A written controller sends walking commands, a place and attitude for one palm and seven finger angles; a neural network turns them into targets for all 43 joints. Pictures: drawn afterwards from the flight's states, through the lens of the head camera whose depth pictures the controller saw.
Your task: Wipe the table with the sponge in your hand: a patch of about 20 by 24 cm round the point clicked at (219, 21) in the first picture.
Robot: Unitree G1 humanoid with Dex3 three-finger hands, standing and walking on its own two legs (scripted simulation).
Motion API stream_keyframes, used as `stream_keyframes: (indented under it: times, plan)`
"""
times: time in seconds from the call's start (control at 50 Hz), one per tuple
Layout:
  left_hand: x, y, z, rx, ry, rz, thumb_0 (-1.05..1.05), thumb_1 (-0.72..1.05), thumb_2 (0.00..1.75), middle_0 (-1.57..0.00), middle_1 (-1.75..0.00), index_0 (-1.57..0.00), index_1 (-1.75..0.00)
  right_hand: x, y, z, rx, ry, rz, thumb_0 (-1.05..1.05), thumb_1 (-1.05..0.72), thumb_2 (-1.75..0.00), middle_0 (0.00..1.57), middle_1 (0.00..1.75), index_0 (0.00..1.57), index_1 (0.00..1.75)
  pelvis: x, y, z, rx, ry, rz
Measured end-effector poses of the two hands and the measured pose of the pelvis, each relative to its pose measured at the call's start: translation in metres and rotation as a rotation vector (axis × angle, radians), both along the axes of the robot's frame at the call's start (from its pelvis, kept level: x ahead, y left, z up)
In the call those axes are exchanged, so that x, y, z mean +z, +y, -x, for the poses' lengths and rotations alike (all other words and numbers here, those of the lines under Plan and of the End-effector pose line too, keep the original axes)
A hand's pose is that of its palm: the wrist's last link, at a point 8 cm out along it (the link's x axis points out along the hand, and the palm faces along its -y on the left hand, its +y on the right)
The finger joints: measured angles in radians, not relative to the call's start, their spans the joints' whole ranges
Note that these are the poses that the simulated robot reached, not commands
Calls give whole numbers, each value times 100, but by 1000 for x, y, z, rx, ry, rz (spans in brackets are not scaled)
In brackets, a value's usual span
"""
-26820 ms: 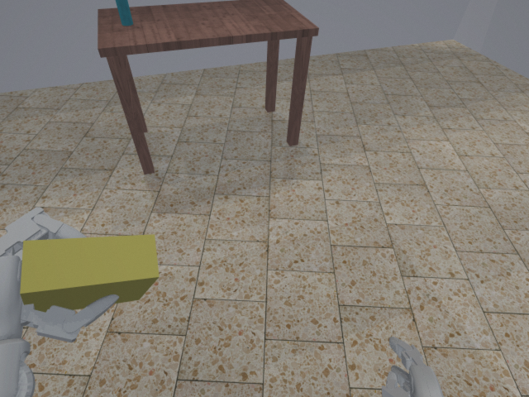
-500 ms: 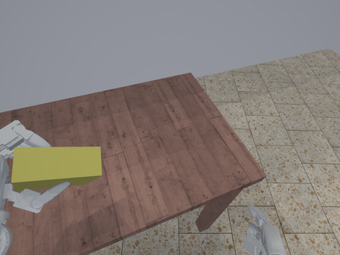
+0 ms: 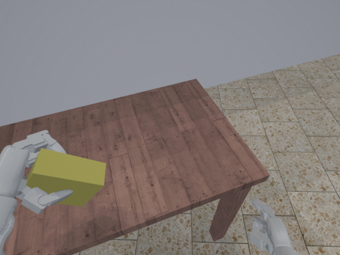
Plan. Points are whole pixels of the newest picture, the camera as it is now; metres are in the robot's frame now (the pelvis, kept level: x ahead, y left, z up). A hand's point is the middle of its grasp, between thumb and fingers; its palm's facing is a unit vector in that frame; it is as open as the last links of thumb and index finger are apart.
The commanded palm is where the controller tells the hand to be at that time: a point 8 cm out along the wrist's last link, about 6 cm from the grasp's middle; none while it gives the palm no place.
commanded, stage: turn the palm down, sponge in hand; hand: left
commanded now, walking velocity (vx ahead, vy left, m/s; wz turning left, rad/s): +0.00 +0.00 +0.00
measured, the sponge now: (74, 182) +0.23 +0.22 +0.10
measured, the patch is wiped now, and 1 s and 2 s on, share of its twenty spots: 0.00 0.00 0.00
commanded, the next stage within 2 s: move the sponge above the wiping area in 1.88 s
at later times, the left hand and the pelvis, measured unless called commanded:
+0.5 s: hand (66, 160) +0.24 +0.22 +0.15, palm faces +0.20 -0.52 -0.83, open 9.5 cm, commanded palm +0.20 +0.27 +0.18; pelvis +0.02 -0.04 -0.01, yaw +0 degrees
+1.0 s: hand (41, 163) +0.24 +0.27 +0.15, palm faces +0.24 -0.25 -0.94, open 9.5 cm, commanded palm +0.20 +0.28 +0.19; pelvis +0.01 -0.01 +0.00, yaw +0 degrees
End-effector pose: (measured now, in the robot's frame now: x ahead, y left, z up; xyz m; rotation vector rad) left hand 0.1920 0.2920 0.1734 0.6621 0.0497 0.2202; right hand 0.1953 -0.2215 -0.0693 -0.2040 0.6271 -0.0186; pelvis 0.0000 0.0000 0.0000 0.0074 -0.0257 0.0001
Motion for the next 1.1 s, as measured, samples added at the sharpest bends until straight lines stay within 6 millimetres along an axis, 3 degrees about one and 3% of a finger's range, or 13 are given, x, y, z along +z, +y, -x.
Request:
stream_keyframes:
  times: [0.06,0.16,0.26,0.36,0.42,0.5,0.56,0.62,0.72,0.8,0.9,1.02,1.1]
  plan:
    - [-1,-7,14,2,-69,-33,-1,-46,104,-79,-139,-80,-139,-1,-6,-1,22,10,32,1,-90,-90,20,29,20,30,-2,-12,4,11,4,-2]
    - [20,1,25,119,-223,-146,-1,-46,104,-80,-138,-80,-138,-9,-19,-2,51,41,63,1,-90,-90,20,29,20,30,-7,-29,7,41,5,4]
    - [19,9,12,198,-71,-193,-1,-46,105,-79,-139,-80,-139,-19,-32,-3,7,50,43,1,-90,-90,20,29,20,30,-7,-36,6,46,-1,4]
    - [3,-13,-12,80,93,-251,-1,-46,105,-79,-139,-80,-139,-25,-44,-5,-51,43,28,1,-90,-90,20,29,20,30,-9,-39,1,28,8,-2]
    - [5,-31,-21,-14,58,-290,-1,-46,105,-79,-139,-80,-139,-26,-49,-5,-72,54,32,1,-90,-90,20,29,20,30,-10,-41,-5,14,24,-8]
    - [22,-44,-20,-39,-57,-354,-1,-46,105,-80,-139,-80,-139,-25,-56,-6,-86,72,35,1,-90,-90,20,29,20,30,-12,-42,-16,-2,40,-13]
    - [31,-39,-16,28,-76,-395,-1,-46,105,-80,-139,-80,-139,-27,-59,-8,-95,85,35,1,-90,-90,20,29,20,30,-12,-40,-22,-4,47,-13]
    - [28,-24,-13,121,-5,-421,-1,-46,105,-80,-139,-80,-139,-30,-60,-11,-106,102,36,1,-90,-90,20,29,20,30,-12,-37,-23,-1,49,-13]
    - [6,-4,-10,194,161,-455,-1,-46,105,-79,-139,-80,-139,-29,-54,-17,-112,99,42,1,-90,-90,20,29,20,30,-11,-32,-21,5,53,-11]
    - [-3,-19,-8,110,153,-474,-1,-46,105,-79,-139,-80,-139,-21,-42,-23,-105,58,43,1,-90,-90,20,29,20,30,-10,-26,-18,3,47,-7]
    - [7,-37,-10,31,48,-548,-1,-47,105,-80,-139,-81,-139,-12,-20,-29,-80,18,18,1,-90,-90,20,29,20,30,-8,-18,-16,2,32,0]
    - [22,-4,-13,214,77,-601,-1,-47,105,-80,-139,-81,-139,-9,5,-33,-42,29,-34,1,-90,-90,20,29,20,30,-3,-10,-11,2,8,2]
    - [13,14,-13,286,207,-611,-1,-47,105,-80,-139,-80,-139,-8,9,-32,-46,39,-33,1,-90,-90,20,30,18,30,0,-5,-7,6,-1,2]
